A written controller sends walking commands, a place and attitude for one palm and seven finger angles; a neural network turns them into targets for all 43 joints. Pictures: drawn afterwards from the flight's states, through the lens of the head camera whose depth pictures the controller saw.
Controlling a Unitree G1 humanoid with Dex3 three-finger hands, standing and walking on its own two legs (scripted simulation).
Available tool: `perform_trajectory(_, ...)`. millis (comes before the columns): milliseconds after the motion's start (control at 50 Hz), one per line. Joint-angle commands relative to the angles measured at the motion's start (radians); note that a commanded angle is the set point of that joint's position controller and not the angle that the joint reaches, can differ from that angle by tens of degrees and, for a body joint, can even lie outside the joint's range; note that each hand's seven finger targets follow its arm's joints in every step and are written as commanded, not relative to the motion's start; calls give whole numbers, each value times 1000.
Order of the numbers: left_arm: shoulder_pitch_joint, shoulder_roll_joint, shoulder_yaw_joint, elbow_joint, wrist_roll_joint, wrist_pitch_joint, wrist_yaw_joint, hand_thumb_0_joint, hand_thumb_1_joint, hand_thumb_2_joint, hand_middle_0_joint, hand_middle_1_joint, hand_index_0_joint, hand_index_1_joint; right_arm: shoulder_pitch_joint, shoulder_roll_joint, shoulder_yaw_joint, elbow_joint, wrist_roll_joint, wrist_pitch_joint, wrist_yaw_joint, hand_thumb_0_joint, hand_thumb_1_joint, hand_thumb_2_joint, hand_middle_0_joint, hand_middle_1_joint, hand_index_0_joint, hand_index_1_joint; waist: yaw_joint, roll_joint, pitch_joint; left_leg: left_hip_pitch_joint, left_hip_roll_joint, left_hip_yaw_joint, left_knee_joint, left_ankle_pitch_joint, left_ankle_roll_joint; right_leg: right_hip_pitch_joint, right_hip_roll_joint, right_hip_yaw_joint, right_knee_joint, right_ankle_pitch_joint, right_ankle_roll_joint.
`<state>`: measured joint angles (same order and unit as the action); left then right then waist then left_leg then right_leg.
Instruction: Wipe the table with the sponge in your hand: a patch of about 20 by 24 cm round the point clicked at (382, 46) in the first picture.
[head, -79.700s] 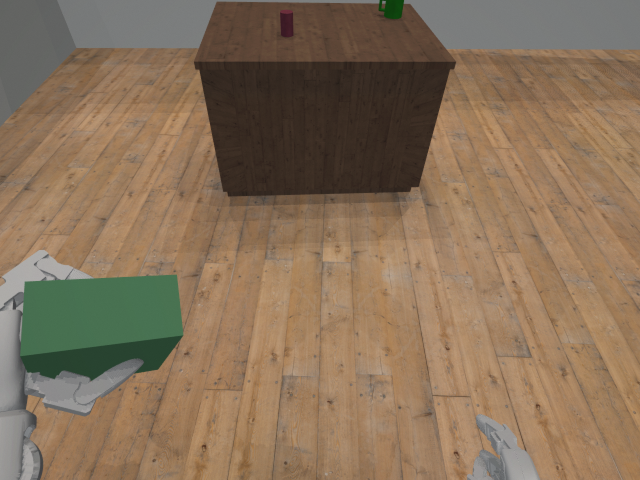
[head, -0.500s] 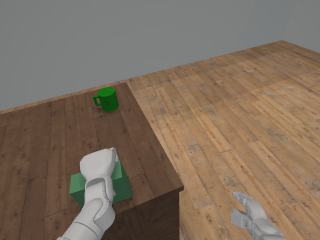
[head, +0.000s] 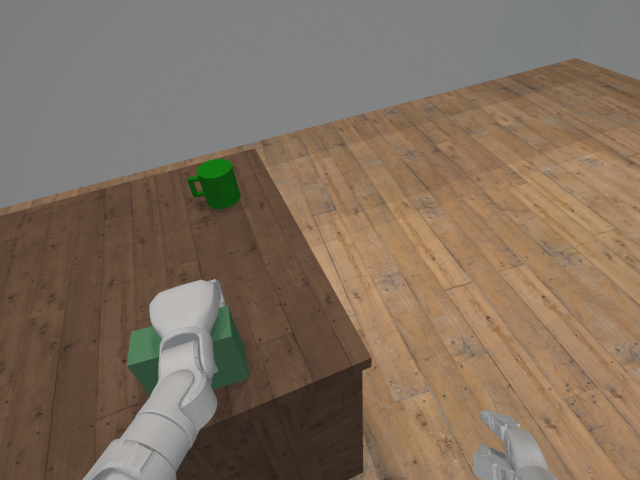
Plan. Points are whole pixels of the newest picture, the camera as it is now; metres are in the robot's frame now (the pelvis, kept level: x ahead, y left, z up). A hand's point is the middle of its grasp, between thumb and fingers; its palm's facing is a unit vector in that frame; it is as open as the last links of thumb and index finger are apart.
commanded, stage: wipe forward along the middle lane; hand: left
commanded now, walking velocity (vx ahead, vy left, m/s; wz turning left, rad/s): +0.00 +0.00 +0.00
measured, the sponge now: (196, 362) +0.29 +0.23 -0.04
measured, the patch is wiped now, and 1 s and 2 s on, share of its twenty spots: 0.95 0.95 0.95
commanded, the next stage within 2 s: slide back across to the first lane in 1.26 s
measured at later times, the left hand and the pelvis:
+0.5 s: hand (198, 305) +0.35 +0.23 +0.02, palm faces -0.10 -0.04 -0.99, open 9.7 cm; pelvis -0.01 -0.01 -0.01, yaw +1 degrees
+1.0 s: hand (188, 284) +0.39 +0.26 +0.02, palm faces -0.10 -0.03 -1.00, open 9.7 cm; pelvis -0.01 +0.00 -0.01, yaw +0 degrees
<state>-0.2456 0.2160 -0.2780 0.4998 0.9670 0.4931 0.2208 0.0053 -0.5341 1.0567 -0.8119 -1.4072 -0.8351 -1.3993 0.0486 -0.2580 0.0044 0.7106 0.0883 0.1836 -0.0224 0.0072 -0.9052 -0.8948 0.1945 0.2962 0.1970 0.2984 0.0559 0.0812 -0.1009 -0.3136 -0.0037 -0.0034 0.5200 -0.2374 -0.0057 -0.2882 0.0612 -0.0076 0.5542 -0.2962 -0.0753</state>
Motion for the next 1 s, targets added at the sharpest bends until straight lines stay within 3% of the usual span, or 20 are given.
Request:
perform_trajectory(0, -337, 161, 86, -51, 38, -18, 44, 0, 100, 1300, -1200, -1600, -1200, -1600, -179, -105, -36, -154, 2, -53, -13, 0, -900, -900, 200, 300, 200, 300, -18, -181, -137, 23, -38, -2, -24, 54, 52, 27, -33, 86, -115, 197, 13)
perform_trajectory(100, -374, 175, 97, 19, 46, -33, 51, 0, 100, 1300, -1200, -1600, -1200, -1600, -150, -104, -39, -149, 2, -53, -19, 0, -900, -900, 200, 300, 200, 300, -21, -151, -159, -2, -39, 0, -8, 47, 52, 15, -36, 81, -104, 190, 15)
perform_trajectory(180, -448, 167, 85, 73, 49, -46, 51, 0, 100, 1300, -1200, -1600, -1200, -1600, -129, -104, -36, -145, 2, -50, -20, 0, -900, -900, 200, 300, 200, 300, -39, -155, -153, -33, -37, -4, -1, 29, 52, -13, -36, 77, -100, 175, 16)
perform_trajectory(220, -467, 201, 108, 123, 49, -56, 57, 0, 100, 1300, -1200, -1600, -1200, -1600, -111, -110, -37, -138, 0, -52, -25, 0, -900, -900, 200, 300, 200, 300, -45, -171, -131, -57, -36, -2, 10, -2, 55, -34, -39, 78, -105, 132, 23)
perform_trajectory(260, -479, 222, 129, 153, 48, -70, 64, 0, 100, 1300, -1200, -1600, -1200, -1600, -97, -111, -40, -133, -3, -54, -28, 0, -900, -900, 200, 300, 200, 300, -47, -189, -152, -72, -35, 6, 22, 2, 57, -19, -45, 85, -103, 156, 29)
perform_trajectory(320, -503, 269, 166, 178, 48, -93, 71, 0, 100, 1300, -1200, -1600, -1200, -1600, -75, -115, -42, -130, -5, -51, -31, 0, -900, -900, 200, 300, 200, 300, -47, -180, -179, -94, -33, 5, 30, 9, 55, -7, -47, 87, -87, 176, 31)
perform_trajectory(380, -564, 248, 137, 191, 52, -100, 71, 0, 100, 1300, -1200, -1600, -1200, -1600, -67, -108, -40, -135, -2, -52, -31, 0, -900, -900, 200, 300, 200, 300, -58, -150, -185, -103, -32, 5, 25, -1, 56, -17, -48, 87, -94, 153, 32)
perform_trajectory(400, -572, 282, 159, 211, 53, -104, 77, 0, 100, 1300, -1200, -1600, -1200, -1600, -57, -115, -44, -128, -3, -51, -32, 0, -900, -900, 200, 300, 200, 300, -61, -150, -179, -103, -29, 7, 30, -14, 57, -29, -49, 91, -99, 125, 34)
perform_trajectory(480, -575, 312, 187, 252, 57, -116, 82, 0, 100, 1300, -1200, -1600, -1200, -1600, -34, -116, -46, -122, -7, -50, -28, 0, -900, -900, 200, 300, 200, 300, -54, -126, -209, -121, -30, 4, 39, 14, 58, -12, -48, 88, -87, 181, 29)
perform_trajectory(520, -587, 339, 199, 287, 62, -124, 88, 0, 100, 1300, -1200, -1600, -1200, -1600, -16, -123, -47, -115, -7, -49, -28, 0, -900, -900, 200, 300, 200, 300, -62, -138, -200, -139, -27, 7, 46, -3, 59, -24, -50, 91, -86, 158, 34)
perform_trajectory(560, -604, 318, 179, 297, 61, -131, 89, 0, 100, 1300, -1200, -1600, -1200, -1600, -4, -123, -48, -115, -7, -52, -25, 0, -900, -900, 200, 300, 200, 300, -72, -149, -200, -145, -26, 10, 52, -3, 61, -28, -51, 91, -88, 174, 37)
perform_trajectory(640, -599, 378, 228, 322, 63, -146, 100, 0, 100, 1300, -1200, -1600, -1200, -1600, 19, -129, -53, -108, -9, -52, -23, 0, -900, -900, 200, 300, 200, 300, -65, -135, -239, -165, -25, 14, 62, 21, 61, 1, -53, 99, -73, 225, 37)
perform_trajectory(800, -663, 384, 215, 374, 67, -154, 109, 0, 100, 1300, -1200, -1600, -1200, -1600, 50, -134, -55, -99, -6, -54, -13, 0, -900, -900, 200, 300, 200, 300, -88, -131, -227, -180, -22, 10, 60, 3, 64, -35, -49, 81, -73, 194, 39)
perform_trajectory(860, -703, 437, 242, 418, 75, -152, 115, 0, 100, 1300, -1200, -1600, -1200, -1600, 64, -140, -53, -86, -7, -56, -14, 0, -900, -900, 200, 300, 200, 300, -96, -127, -213, -204, -19, 11, 68, -13, 64, -54, -50, 87, -75, 169, 40)
perform_trajectory(980, -768, 436, 236, 444, 80, -164, 115, 0, 100, 1300, -1200, -1600, -1200, -1600, 89, -138, -56, -84, -8, -60, -10, 0, -900, -900, 200, 300, 200, 300, -103, -105, -275, -193, -16, 3, 70, 13, 62, -62, -43, 63, -55, 190, 36)
